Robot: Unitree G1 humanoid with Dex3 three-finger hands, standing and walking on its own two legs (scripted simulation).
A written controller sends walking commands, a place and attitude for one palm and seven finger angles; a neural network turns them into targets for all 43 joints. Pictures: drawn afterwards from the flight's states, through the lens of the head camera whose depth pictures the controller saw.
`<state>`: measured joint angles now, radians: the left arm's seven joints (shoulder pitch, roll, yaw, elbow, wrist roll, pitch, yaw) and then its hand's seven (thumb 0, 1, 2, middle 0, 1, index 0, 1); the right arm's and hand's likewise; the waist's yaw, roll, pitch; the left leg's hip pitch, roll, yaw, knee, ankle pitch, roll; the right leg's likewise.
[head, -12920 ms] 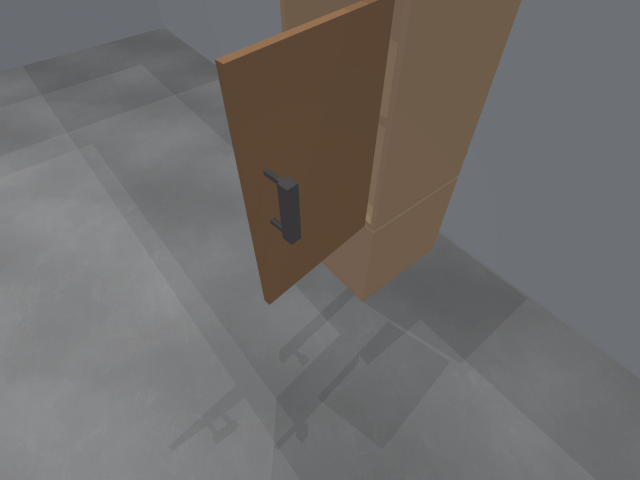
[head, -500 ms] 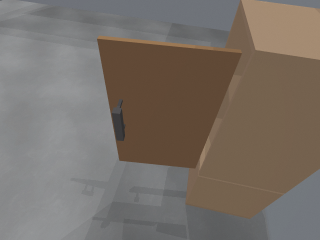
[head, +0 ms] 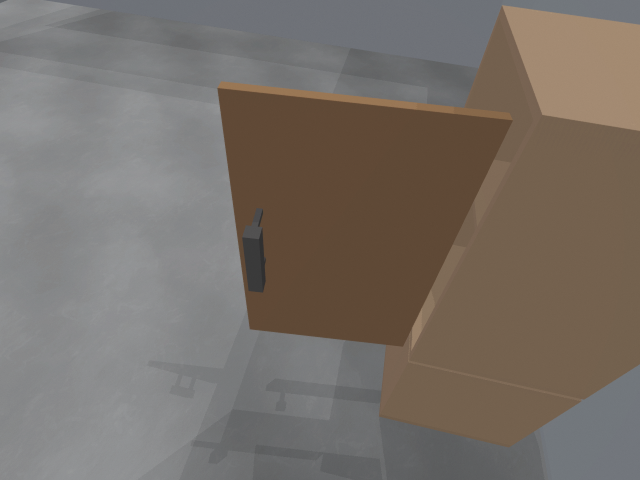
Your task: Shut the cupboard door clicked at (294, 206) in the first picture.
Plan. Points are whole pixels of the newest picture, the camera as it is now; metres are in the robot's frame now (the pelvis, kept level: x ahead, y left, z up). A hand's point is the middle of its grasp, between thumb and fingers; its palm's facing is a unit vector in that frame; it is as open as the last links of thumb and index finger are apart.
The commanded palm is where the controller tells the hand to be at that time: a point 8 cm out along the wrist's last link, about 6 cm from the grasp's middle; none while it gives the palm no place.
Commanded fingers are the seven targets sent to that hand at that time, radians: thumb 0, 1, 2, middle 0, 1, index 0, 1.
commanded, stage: look again from close up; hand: left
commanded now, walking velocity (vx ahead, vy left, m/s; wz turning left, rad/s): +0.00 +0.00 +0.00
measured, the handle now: (257, 250) +0.46 +0.14 -0.02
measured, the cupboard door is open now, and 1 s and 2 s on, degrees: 97 97 97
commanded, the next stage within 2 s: shuffle to correct the standing spot in 0.52 s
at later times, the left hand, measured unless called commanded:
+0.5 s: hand out of the picture +0.00 +0.18 -0.18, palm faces +0.00 -0.99 -0.16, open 7.4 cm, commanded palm none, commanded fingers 0.00 0.90 0.90 -0.20 -0.30 -0.20 -0.30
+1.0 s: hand out of the picture -0.01 +0.15 -0.19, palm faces -0.03 -0.98 -0.18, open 7.4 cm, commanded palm none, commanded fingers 0.00 0.90 0.90 -0.20 -0.30 -0.20 -0.30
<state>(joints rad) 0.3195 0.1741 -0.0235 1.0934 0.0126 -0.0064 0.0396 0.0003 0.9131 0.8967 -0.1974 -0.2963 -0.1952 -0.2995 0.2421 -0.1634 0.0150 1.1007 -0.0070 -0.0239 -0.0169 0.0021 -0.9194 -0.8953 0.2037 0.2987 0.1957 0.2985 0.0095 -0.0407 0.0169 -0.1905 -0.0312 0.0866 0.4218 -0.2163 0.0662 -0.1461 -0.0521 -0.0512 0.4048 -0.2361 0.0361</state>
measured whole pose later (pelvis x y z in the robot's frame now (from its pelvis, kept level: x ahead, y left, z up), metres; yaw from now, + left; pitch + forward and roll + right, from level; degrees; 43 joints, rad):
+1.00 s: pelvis +0.00 -0.03 -0.01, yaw -3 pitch +0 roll +1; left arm 0.33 0.17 0.02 1.05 0.02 0.04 0.02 0.00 0.91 0.90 -0.20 -0.30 -0.19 -0.30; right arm 0.28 -0.13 -0.02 1.12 -0.02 0.00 -0.05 0.00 -0.91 -0.90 0.21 0.30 0.20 0.30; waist -0.01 -0.05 0.04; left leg -0.24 0.01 0.12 0.49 -0.25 0.03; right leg -0.24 -0.03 -0.04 0.51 -0.28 -0.01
